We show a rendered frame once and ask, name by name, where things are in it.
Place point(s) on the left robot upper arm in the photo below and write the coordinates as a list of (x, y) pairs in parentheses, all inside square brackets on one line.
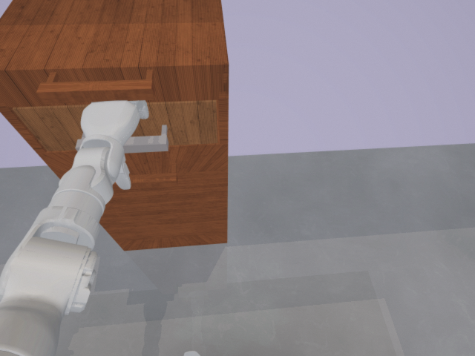
[(51, 278)]

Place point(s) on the drawer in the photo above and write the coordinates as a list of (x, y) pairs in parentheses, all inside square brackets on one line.
[(58, 128)]

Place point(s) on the handle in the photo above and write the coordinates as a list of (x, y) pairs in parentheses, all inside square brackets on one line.
[(96, 91), (151, 180), (140, 144)]

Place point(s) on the left robot forearm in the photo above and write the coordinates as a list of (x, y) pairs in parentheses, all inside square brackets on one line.
[(76, 208)]

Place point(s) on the robot left hand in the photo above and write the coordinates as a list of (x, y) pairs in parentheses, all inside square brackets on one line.
[(118, 120)]

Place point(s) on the cabinet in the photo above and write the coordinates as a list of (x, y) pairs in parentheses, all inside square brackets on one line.
[(181, 46)]

